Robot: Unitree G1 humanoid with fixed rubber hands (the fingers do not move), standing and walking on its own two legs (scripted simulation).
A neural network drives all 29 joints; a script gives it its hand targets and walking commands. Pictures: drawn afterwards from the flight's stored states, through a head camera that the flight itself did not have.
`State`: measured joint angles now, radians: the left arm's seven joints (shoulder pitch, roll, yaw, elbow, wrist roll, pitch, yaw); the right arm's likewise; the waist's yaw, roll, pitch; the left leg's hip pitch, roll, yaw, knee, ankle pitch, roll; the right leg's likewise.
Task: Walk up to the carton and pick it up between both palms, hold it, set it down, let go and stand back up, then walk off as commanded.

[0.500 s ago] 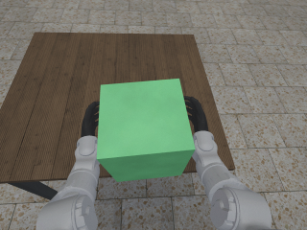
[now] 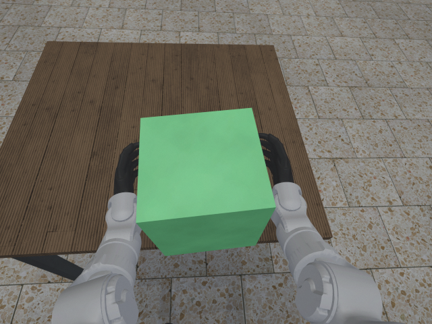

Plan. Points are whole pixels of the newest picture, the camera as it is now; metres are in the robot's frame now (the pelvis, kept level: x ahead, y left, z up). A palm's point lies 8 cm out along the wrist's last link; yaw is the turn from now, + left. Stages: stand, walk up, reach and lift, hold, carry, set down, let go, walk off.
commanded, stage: set down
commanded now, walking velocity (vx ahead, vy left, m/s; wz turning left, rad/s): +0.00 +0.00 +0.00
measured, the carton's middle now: (204, 188) +0.39 +0.03 -0.04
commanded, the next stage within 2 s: none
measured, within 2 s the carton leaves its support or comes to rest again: neither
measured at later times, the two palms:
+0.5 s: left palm (128, 184) +0.38 +0.18 -0.02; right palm (281, 176) +0.40 -0.12 +0.01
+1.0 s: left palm (127, 190) +0.38 +0.18 -0.03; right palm (284, 172) +0.40 -0.13 +0.01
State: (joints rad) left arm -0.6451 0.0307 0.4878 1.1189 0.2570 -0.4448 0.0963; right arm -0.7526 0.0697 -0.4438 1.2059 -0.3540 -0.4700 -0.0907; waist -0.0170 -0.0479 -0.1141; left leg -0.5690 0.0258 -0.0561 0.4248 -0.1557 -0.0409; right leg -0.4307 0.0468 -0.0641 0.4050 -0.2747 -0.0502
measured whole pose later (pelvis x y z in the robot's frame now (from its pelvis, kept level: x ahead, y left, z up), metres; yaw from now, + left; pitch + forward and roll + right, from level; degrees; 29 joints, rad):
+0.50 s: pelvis +0.00 +0.00 +0.00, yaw +0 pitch +18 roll -1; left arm -0.66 0.01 0.53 1.12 0.30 -0.47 0.09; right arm -0.75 0.06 -0.50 1.22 -0.39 -0.49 -0.07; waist -0.02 -0.05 -0.11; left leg -0.60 0.03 -0.06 0.45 -0.16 -0.04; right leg -0.45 0.05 -0.06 0.40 -0.27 -0.05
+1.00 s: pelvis -0.01 +0.02 -0.01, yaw -2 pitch +26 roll -3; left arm -0.70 0.01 0.47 1.22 0.24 -0.48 0.16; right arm -0.88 -0.08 -0.21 1.45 0.05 -0.50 -0.07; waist 0.00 -0.03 -0.26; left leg -0.85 0.05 -0.06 0.59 -0.17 -0.04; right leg -0.66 0.07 -0.06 0.45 -0.25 -0.04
